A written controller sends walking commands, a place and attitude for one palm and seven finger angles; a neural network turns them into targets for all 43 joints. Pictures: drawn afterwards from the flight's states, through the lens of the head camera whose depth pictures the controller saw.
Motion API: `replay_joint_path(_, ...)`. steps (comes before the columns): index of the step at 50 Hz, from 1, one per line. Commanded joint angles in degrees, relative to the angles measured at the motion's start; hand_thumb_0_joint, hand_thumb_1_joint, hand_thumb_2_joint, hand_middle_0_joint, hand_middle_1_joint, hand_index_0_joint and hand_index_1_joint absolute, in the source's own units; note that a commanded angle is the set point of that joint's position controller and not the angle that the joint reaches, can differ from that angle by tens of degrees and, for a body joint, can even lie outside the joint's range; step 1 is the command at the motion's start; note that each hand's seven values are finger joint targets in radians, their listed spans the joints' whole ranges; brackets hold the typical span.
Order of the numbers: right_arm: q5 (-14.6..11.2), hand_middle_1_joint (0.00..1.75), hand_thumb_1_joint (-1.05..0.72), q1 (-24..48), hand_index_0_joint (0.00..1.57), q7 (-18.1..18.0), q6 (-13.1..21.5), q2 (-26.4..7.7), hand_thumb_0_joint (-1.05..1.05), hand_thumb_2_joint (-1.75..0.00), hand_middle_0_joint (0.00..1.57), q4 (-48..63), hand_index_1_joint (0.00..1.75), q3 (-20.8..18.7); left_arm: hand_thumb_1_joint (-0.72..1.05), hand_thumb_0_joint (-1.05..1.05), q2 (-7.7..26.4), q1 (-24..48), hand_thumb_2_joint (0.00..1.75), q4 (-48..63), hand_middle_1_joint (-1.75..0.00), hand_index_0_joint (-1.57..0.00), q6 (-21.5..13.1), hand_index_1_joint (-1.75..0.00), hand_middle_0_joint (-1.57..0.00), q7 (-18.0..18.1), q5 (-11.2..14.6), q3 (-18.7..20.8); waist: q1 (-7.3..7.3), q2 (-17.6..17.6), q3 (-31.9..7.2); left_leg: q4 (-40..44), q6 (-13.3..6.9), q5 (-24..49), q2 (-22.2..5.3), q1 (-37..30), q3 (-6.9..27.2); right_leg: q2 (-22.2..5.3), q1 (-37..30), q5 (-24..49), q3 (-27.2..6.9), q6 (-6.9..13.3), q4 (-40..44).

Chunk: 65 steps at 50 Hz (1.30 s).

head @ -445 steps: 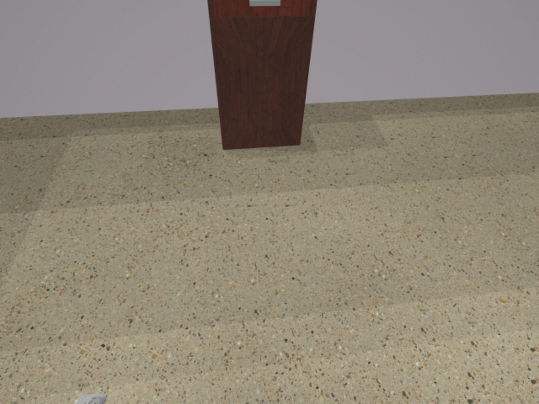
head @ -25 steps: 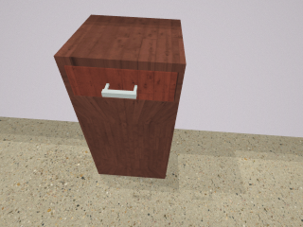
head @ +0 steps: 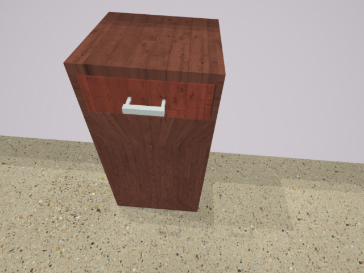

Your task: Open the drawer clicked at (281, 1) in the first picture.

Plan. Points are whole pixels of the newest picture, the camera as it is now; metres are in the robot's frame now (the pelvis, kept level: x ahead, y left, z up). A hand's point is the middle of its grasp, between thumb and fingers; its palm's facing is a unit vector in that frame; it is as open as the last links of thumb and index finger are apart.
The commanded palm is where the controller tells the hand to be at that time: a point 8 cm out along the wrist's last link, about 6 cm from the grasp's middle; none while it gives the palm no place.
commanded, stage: look again from close up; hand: left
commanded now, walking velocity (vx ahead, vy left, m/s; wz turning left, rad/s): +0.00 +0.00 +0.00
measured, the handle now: (145, 105) +0.58 +0.16 +0.03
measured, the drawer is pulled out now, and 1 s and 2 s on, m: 0.00 0.00 0.00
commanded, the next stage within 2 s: shuffle to correct the standing spot in 0.44 s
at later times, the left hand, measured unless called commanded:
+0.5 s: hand out of the picture -0.02 +0.14 -0.18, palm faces +0.05 -0.99 -0.13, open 7.4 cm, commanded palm none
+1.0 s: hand out of the picture +0.00 +0.10 -0.18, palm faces +0.09 -0.99 -0.12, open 7.4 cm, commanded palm none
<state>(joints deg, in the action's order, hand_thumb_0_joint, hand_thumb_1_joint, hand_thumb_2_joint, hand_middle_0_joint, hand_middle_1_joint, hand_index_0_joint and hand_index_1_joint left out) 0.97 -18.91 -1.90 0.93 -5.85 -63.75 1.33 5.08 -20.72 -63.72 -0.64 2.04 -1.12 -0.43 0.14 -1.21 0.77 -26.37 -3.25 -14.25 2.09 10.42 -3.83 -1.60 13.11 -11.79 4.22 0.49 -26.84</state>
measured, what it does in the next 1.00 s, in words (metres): shifts its weight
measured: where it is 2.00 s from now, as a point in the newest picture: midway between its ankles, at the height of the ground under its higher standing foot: outside the picture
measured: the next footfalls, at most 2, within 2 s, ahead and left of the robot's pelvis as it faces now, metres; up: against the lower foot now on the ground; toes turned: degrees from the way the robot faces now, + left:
none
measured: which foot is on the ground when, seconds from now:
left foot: down 0.00-1.00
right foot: down 0.00-1.00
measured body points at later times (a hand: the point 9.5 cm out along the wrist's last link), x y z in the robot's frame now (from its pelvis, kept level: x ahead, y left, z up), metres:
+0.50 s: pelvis +0.00 -0.01 +0.00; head +0.00 +0.00 +0.45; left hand -0.02 +0.19 -0.16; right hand -0.02 -0.21 -0.16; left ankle +0.00 +0.08 -0.74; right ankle +0.03 -0.11 -0.74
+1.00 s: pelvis +0.05 -0.04 +0.00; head +0.06 -0.03 +0.45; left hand +0.00 +0.15 -0.17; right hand +0.03 -0.24 -0.16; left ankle +0.00 +0.08 -0.74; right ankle +0.03 -0.11 -0.74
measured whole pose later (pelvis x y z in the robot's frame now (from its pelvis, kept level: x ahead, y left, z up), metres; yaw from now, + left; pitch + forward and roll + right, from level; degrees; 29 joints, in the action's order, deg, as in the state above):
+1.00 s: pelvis +0.05 -0.04 +0.00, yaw +0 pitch +0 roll +0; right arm 0.4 -19.7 -3.0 1.2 -5.0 -64.6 0.6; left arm 4.7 -23.4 -64.0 -1.7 2.2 -0.8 0.6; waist 0.2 -1.3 0.8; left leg -29.1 0.1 -19.9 -0.9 9.0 -2.1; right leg 1.3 11.4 -17.7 5.7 3.1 -29.2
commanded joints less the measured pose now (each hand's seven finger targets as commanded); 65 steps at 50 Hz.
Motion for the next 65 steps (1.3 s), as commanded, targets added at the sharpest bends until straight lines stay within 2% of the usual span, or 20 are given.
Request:
replay_joint_path(1, -0.2, 0.3, -0.9, -4.6, 0.2, -0.1, 1.0, -4.9, 0.0, -0.9, 0.2, 1.2, 0.3, -0.9, 0.9, 0.0, 4.0, -4.4, 0.9, 1.5, -0.3, -0.2, -0.8, -0.3, -0.2, 0.2, 0.2, 0.6, 0.1, 1.0, 5.1, 8.5, 0.2, -2.0, -7.5, 7.5, 7.8, -4.7, -1.8, 1.0, -5.8, 1.9, 4.7)
replay_joint_path(27, -0.2, 0.3, -0.9, -5.0, 0.2, -0.3, 1.0, -4.2, 0.0, -0.9, 0.2, 0.1, 0.3, -0.9, 0.9, 0.0, 4.0, -4.2, 0.9, 1.6, -0.3, -0.2, -0.9, -0.3, -0.2, 0.2, 0.4, 0.8, 0.23, 1.3, 5.1, 8.6, 0.6, 0.4, -7.6, 6.2, 7.0, -4.6, -2.4, 2.2, -6.1, 2.1, 5.7)
replay_joint_path(30, 0.2, 0.3, -0.9, -5.8, 0.2, -0.1, 0.4, -4.9, 0.0, -0.9, 0.2, -0.1, 0.3, -1.4, 0.9, 0.0, 4.1, -4.7, 0.9, 1.8, -0.3, -0.2, -0.4, -0.3, -0.2, -0.2, -0.2, 1.2, 0.01, 0.7, 6.4, 9.9, -0.2, -13.4, -8.4, 7.7, 8.5, -3.2, 0.1, -9.5, -5.1, 2.5, 4.2)
replay_joint_path(32, 0.5, 0.3, -0.9, -5.7, 0.2, -0.1, 0.1, -5.6, 0.0, -0.9, 0.2, 0.3, 0.3, -2.0, 0.9, 0.0, 3.8, -5.0, 0.9, 2.3, -0.3, -0.2, -0.1, -0.3, -0.2, -0.6, -0.5, 1.6, 0.23, 3.2, 8.0, 11.9, -1.4, -20.7, -9.7, 10.3, 10.6, -2.1, 1.7, -13.7, -4.1, 2.5, 2.4)
replay_joint_path(35, 0.5, 0.3, -0.9, -5.5, 0.2, 0.0, 0.3, -6.2, 0.0, -0.9, 0.2, 1.1, 0.3, -2.5, 0.9, 0.0, 3.3, -6.3, 0.9, 2.7, -0.3, -0.2, -0.3, -0.3, -0.2, -1.1, -0.8, 1.9, 0.48, 3.5, 9.4, 12.3, -2.7, -23.0, -11.0, 11.9, 12.4, -1.1, 2.1, -13.0, -3.5, 2.9, 0.0)
replay_joint_path(39, 0.4, 0.3, -0.9, -5.7, 0.2, -0.1, 1.0, -5.1, 0.0, -0.9, 0.2, 1.8, 0.3, -2.7, 0.9, 0.0, 3.2, -8.4, 0.9, 2.3, -0.3, -0.2, -1.0, -0.3, -0.2, -1.3, -0.6, 2.3, 0.92, 2.3, 9.4, 8.2, -2.7, -17.7, -9.8, 12.2, 10.3, -2.4, 0.9, -11.1, -5.9, 4.0, 1.0)
replay_joint_path(41, 0.1, 0.3, -0.9, -5.5, 0.2, -0.2, 1.3, -3.6, 0.0, -0.9, 0.2, 2.0, 0.3, -2.0, 0.9, 0.0, 3.2, -9.3, 0.9, 1.9, -0.3, -0.2, -1.3, -0.3, -0.2, -1.0, -0.4, 2.2, 1.26, -1.1, 9.4, 3.0, -1.5, -8.9, -7.2, 12.6, 6.7, -4.4, -0.9, -6.6, -9.4, 4.6, 3.6)
replay_joint_path(43, -0.1, 0.3, -0.9, -6.1, 0.2, -0.5, 1.5, -1.3, 0.0, -0.9, 0.2, 1.7, 0.3, -1.1, 0.9, 0.0, 4.7, -11.1, 0.9, 0.5, -0.3, -0.2, -1.9, -0.3, -0.2, -0.4, 0.0, 2.3, 0.79, -6.2, 5.4, -4.4, 0.7, -1.8, -3.8, 11.2, 1.1, -9.2, -5.9, 10.6, -13.2, 5.8, 5.7)
replay_joint_path(44, -0.1, 0.3, -0.9, -6.6, 0.2, -0.6, 1.4, -1.0, 0.0, -0.9, 0.2, 1.3, 0.3, -0.8, 0.9, 0.0, 4.9, -10.5, 0.9, 0.3, -0.3, -0.2, -2.2, -0.3, -0.2, -0.1, 0.3, 2.2, -0.03, -6.2, 2.9, -4.6, 1.4, -0.8, -4.3, 8.4, 1.0, -10.6, -6.5, 21.4, -12.9, 6.1, 5.2)
replay_joint_path(46, -0.5, 0.3, -0.9, -7.4, 0.2, -1.0, 1.3, -1.0, 0.0, -0.9, 0.2, 0.0, 0.3, -0.7, 0.9, 0.0, 4.5, -8.3, 0.9, 0.7, -0.3, -0.2, -2.3, -0.3, -0.2, 0.2, 0.6, 1.5, -0.89, -0.8, 1.5, -0.6, 2.0, 9.2, -5.8, 3.4, 2.7, -8.5, -6.3, 37.5, -8.3, 4.2, 1.6)
replay_joint_path(48, -0.9, 0.3, -0.9, -6.6, 0.2, -1.4, 1.2, -2.4, 0.0, -0.9, 0.2, 0.0, 0.3, -1.1, 0.9, 0.0, 5.5, -7.8, 0.9, 1.3, -0.3, -0.2, -2.1, -0.3, -0.2, 0.6, 0.7, 1.7, -0.07, 0.3, -0.2, 0.0, 2.2, 16.9, -6.8, 2.3, 3.0, -7.6, -9.1, 41.4, -6.9, 2.4, 0.0)
replay_joint_path(51, -1.0, 0.3, -0.9, -5.5, 0.2, -1.5, 0.5, -3.3, 0.0, -0.9, 0.2, 1.1, 0.3, -1.8, 0.9, 0.0, 6.5, -6.5, 0.9, 2.5, -0.3, -0.2, -1.3, -0.3, -0.2, 1.1, 0.5, 2.1, 0.18, 2.1, -0.5, -0.5, 2.2, 20.7, -7.4, 1.5, 3.3, -8.0, -8.0, 39.3, -7.1, 2.5, -1.4)
replay_joint_path(55, -0.7, 0.3, -0.9, -3.9, 0.2, -1.2, -0.1, -4.0, 0.0, -0.9, 0.2, 1.9, 0.3, -2.3, 0.9, 0.0, 6.4, -4.0, 0.9, 3.9, -0.3, -0.2, -0.7, -0.3, -0.2, 1.1, 0.2, 2.4, 0.12, -0.7, -1.5, -0.8, 2.0, 19.0, -7.8, 0.7, 3.9, -8.0, -6.0, 31.4, -7.3, 3.4, -1.4)
replay_joint_path(58, -0.6, 0.3, -0.9, -2.3, 0.2, -1.0, -0.2, -4.3, 0.0, -0.9, 0.2, 2.0, 0.3, -2.1, 0.9, 0.0, 6.1, -2.0, 0.9, 4.0, -0.3, -0.2, -0.3, -0.3, -0.2, 0.8, 0.4, 2.1, 0.35, 0.7, 0.0, 1.1, 1.5, 16.4, -8.1, 1.1, 4.8, -6.8, -4.2, 20.6, -6.9, 3.0, 0.4)
replay_joint_path(59, -1.3, 0.3, -0.9, 5.8, 0.2, -0.4, 0.2, -8.1, 0.0, -0.9, 0.2, 6.8, 0.3, -3.2, 0.9, 0.0, 10.0, -6.9, 0.9, 1.3, -0.3, -0.2, -1.1, -0.3, -0.2, 2.8, 0.1, 2.5, 2.65, 3.1, 2.1, -10.2, 3.5, 10.2, -7.7, 3.9, 1.5, -10.0, -2.4, 43.0, -12.1, 0.8, 1.6)
replay_joint_path(60, -1.5, 0.3, -0.9, 4.0, 0.2, 0.2, -0.3, -6.8, 0.0, -0.9, 0.2, 8.5, 0.3, -2.4, 0.9, 0.0, 13.0, -5.2, 0.9, 2.4, -0.3, -0.2, -2.1, -0.3, -0.2, 2.5, -0.1, 2.4, -0.32, -0.2, -0.6, -11.2, 3.5, 0.3, -5.3, 7.2, 1.1, -13.8, -7.8, 53.7, -12.5, 3.0, 0.4)
replay_joint_path(61, -0.9, 0.3, -0.9, 0.5, 0.2, 0.4, -0.4, -4.5, 0.0, -0.9, 0.2, 8.7, 0.3, -2.5, 0.9, 0.0, 11.6, -4.6, 0.9, 4.1, -0.3, -0.2, -2.2, -0.3, -0.2, 2.2, -0.2, 2.5, -0.72, -5.2, -8.4, -9.9, 2.3, -7.7, -4.6, 7.1, 2.4, -14.9, -12.7, 53.1, -13.2, 5.5, -1.9)
replay_joint_path(62, -1.0, 0.3, -0.9, 0.0, 0.2, 0.2, -0.7, -5.0, 0.0, -0.9, 0.2, 8.7, 0.3, -2.6, 0.9, 0.0, 10.7, -2.3, 0.9, 5.0, -0.3, -0.2, -1.8, -0.3, -0.2, 2.0, -0.2, 2.1, -1.1, -5.8, -9.8, -7.4, 2.2, -6.9, -4.1, 5.6, 2.0, -13.7, -12.9, 46.7, -10.2, 6.3, -2.2)
replay_joint_path(64, -0.7, 0.3, -0.9, -0.5, 0.2, 0.4, -1.0, -5.9, 0.0, -0.9, 0.2, 8.1, 0.3, -2.7, 0.9, 0.0, 10.3, 1.3, 0.9, 6.5, -0.3, -0.2, -1.1, -0.3, -0.2, 1.5, 0.3, 1.7, -2.04, -2.5, -4.8, -2.4, 2.0, -0.3, -4.9, 1.0, 3.0, -10.3, -3.7, 21.3, -8.9, 5.2, 0.5)
replay_joint_path(65, -0.3, 0.3, -0.9, -0.3, 0.2, 0.6, -0.9, -6.5, 0.0, -0.9, 0.2, 8.2, 0.3, -2.5, 0.9, 0.0, 9.8, 3.1, 0.9, 7.1, -0.3, -0.2, -0.3, -0.3, -0.2, 1.4, 0.1, 1.5, -1.8, 2.8, 0.4, -0.3, 1.3, 3.0, -6.6, 1.7, 4.6, -7.7, 1.1, 9.5, -7.0, 4.0, 0.6)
